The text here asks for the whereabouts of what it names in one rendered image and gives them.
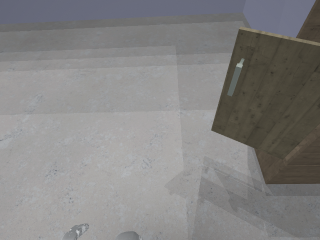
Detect handle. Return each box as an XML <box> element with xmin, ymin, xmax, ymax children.
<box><xmin>227</xmin><ymin>58</ymin><xmax>245</xmax><ymax>97</ymax></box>

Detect robot left hand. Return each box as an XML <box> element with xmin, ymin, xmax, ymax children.
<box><xmin>61</xmin><ymin>223</ymin><xmax>89</xmax><ymax>240</ymax></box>

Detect cupboard door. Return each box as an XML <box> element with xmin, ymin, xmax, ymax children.
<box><xmin>211</xmin><ymin>26</ymin><xmax>320</xmax><ymax>160</ymax></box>

